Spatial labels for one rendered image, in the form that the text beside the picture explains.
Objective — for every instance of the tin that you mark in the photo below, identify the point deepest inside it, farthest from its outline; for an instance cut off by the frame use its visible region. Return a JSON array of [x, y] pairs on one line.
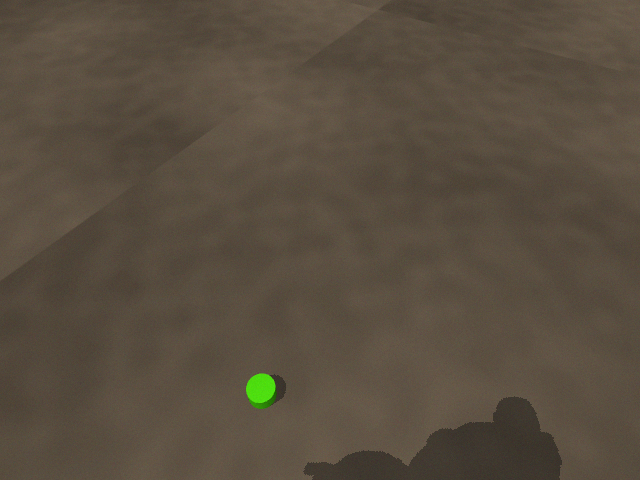
[[261, 391]]

